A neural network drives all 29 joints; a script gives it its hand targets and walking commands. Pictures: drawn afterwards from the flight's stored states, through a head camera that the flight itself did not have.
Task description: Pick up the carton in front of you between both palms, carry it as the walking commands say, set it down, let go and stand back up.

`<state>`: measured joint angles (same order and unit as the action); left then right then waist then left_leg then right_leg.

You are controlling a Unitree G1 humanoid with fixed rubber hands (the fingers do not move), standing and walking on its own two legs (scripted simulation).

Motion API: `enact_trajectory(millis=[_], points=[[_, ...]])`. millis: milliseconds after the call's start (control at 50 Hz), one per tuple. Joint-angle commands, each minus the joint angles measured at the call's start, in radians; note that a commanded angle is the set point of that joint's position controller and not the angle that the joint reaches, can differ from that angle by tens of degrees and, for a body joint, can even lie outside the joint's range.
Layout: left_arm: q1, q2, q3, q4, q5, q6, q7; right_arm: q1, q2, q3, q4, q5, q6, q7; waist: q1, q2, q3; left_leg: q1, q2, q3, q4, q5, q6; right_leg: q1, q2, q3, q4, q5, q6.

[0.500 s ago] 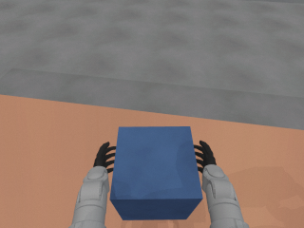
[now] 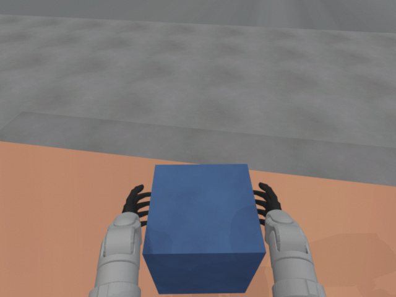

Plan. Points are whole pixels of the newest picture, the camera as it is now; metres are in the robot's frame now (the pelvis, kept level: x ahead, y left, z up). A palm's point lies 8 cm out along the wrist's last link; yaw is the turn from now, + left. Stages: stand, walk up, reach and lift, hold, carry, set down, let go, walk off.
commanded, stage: reach and lift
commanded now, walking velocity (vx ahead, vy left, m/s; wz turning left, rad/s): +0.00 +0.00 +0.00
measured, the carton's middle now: (201, 231) +0.31 +0.00 -0.04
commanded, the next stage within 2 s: hold in 0.68 s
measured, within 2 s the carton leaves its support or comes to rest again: neither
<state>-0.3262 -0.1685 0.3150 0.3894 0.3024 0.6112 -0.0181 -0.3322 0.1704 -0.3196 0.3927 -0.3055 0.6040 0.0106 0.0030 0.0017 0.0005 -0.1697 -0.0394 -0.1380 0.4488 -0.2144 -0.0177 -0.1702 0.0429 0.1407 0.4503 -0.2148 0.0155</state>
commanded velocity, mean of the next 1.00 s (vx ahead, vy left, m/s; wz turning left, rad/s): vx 0.00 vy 0.00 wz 0.00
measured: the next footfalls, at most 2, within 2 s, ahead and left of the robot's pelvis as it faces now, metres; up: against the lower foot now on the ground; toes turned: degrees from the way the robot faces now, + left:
right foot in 1.96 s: +0.35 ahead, -0.12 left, +0.00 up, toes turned -10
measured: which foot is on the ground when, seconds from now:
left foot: down 0.00-1.00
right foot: down 0.00-1.00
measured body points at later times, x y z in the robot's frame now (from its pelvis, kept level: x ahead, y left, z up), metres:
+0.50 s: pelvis +0.02 +0.00 +0.01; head -0.01 +0.00 +0.45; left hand +0.32 +0.15 +0.03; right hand +0.32 -0.15 +0.03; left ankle +0.02 +0.13 -0.74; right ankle +0.02 -0.13 -0.74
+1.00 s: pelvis +0.01 +0.00 +0.01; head -0.04 +0.00 +0.45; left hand +0.31 +0.15 +0.05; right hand +0.31 -0.15 +0.05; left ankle +0.02 +0.13 -0.74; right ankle +0.02 -0.13 -0.74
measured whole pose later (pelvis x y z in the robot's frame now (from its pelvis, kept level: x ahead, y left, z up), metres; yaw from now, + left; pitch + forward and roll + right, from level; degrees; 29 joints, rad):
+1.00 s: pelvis +0.01 +0.00 +0.01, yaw +0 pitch -8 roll +0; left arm -0.28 -0.16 0.23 0.25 0.28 0.77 -0.02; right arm -0.28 0.16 -0.24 0.25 -0.28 0.76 0.01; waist 0.00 0.00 0.01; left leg -0.03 -0.03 -0.13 0.35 -0.18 -0.01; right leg -0.03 0.03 0.13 0.35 -0.19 0.01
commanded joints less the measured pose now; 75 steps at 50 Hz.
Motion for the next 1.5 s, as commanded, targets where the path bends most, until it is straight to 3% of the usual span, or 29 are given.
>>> enact_trajectory(millis=[0,340,640,740,880,1140,1300,1320,1360,1380,1440,1480], points=[[-0.525,-0.93,-0.545,0.025,-0.217,-0.019,-0.237,-0.499,0.942,0.546,0.041,0.217,-0.009,0.242,-0.003,-0.004,-0.227,0.062,-0.052,0.082,-0.088,0.039,0.008,0.053,0.049,-0.08,-0.091,0.044,-0.003],[-0.4,-0.907,-0.583,-0.082,-0.246,0.02,-0.225,-0.377,0.919,0.582,-0.064,0.243,0.03,0.235,-0.001,0.0,-0.243,0.139,-0.059,0.075,-0.119,0.222,-0.005,0.132,0.058,-0.075,-0.117,0.225,0.008],[-0.382,-0.895,-0.6,-0.137,-0.262,0.058,-0.223,-0.361,0.909,0.6,-0.12,0.26,0.068,0.233,0.0,-0.002,-0.214,0.153,-0.062,0.071,-0.134,0.223,-0.004,0.15,0.06,-0.072,-0.132,0.229,0.011],[-0.392,-0.906,-0.668,-0.22,-0.304,0.085,-0.22,-0.367,0.916,0.664,-0.203,0.3,0.096,0.227,-0.007,-0.001,-0.26,0.192,-0.063,0.065,-0.139,0.275,-0.007,0.187,0.061,-0.069,-0.14,0.287,0.014],[-0.386,-0.855,-0.594,-0.166,-0.263,0.131,-0.216,-0.369,0.864,0.597,-0.154,0.264,0.141,0.226,-0.003,-0.002,-0.124,0.142,-0.055,0.075,-0.171,0.118,0.0,0.148,0.053,-0.075,-0.17,0.126,0.007],[-0.481,-0.886,-0.592,-0.137,-0.263,0.118,-0.227,-0.461,0.893,0.594,-0.124,0.264,0.129,0.236,-0.004,-0.002,-0.166,0.145,-0.052,0.079,-0.155,0.075,0.003,0.141,0.05,-0.08,-0.156,0.083,0.004],[-0.469,-0.886,-0.591,-0.14,-0.261,0.119,-0.226,-0.45,0.892,0.595,-0.128,0.264,0.129,0.236,-0.004,-0.001,-0.175,0.156,-0.053,0.079,-0.154,0.113,0.002,0.155,0.051,-0.08,-0.155,0.12,0.004],[-0.478,-0.881,-0.597,-0.155,-0.271,0.124,-0.223,-0.462,0.897,0.606,-0.145,0.271,0.132,0.234,-0.004,0.004,-0.188,0.034,0.115,0.047,-0.073,-0.009,0.019,0.03,-0.113,-0.05,-0.064,-0.016,-0.011],[-0.481,-0.886,-0.624,-0.194,-0.294,0.128,-0.216,-0.456,0.893,0.621,-0.177,0.286,0.138,0.226,-0.003,0.011,-0.198,-0.05,0.101,0.0,-0.104,-0.4,0.032,-0.052,-0.098,-0.022,-0.081,-0.391,-0.021],[-0.497,-0.891,-0.647,-0.227,-0.307,0.133,-0.21,-0.468,0.897,0.643,-0.209,0.3,0.144,0.22,-0.004,0.008,-0.179,-0.089,0.102,-0.004,-0.103,-0.504,0.039,-0.095,-0.094,-0.024,-0.068,-0.481,-0.026],[-0.492,-0.901,-0.707,-0.304,-0.341,0.17,-0.187,-0.466,0.901,0.702,-0.293,0.336,0.181,0.194,-0.003,0.05,-0.24,-0.073,0.142,-0.011,-0.084,-0.372,0.06,-0.119,-0.083,-0.103,0.038,-0.288,-0.023],[-0.48,-0.895,-0.768,-0.383,-0.375,0.211,-0.169,-0.433,0.897,0.758,-0.363,0.369,0.222,0.171,-0.009,0.083,-0.288,-0.043,0.177,-0.047,-0.095,-0.396,0.083,-0.148,-0.076,-0.141,0.09,-0.26,-0.02]])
